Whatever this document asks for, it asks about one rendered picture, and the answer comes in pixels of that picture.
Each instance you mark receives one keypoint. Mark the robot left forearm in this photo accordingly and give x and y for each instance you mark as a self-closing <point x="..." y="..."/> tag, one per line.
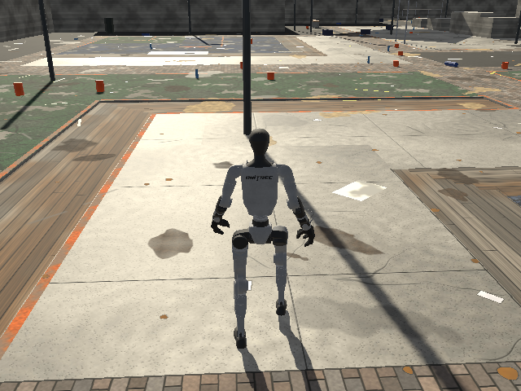
<point x="219" y="212"/>

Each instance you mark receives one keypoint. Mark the humanoid robot torso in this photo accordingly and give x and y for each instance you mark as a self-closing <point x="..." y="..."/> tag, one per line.
<point x="260" y="194"/>

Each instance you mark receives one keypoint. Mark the right robot hand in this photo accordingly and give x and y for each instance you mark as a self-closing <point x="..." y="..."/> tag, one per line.
<point x="309" y="233"/>

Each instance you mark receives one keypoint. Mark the humanoid robot head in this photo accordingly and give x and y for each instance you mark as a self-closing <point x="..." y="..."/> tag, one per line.
<point x="259" y="140"/>

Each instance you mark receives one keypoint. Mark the left robot hand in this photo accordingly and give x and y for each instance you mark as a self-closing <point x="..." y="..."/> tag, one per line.
<point x="222" y="222"/>

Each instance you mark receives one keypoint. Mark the robot right forearm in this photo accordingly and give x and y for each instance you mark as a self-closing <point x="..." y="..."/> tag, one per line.
<point x="301" y="216"/>

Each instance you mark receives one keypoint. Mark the robot left upper arm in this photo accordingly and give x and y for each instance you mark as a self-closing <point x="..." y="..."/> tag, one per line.
<point x="229" y="184"/>

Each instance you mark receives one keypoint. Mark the robot right upper arm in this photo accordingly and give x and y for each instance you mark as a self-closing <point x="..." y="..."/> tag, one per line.
<point x="290" y="186"/>

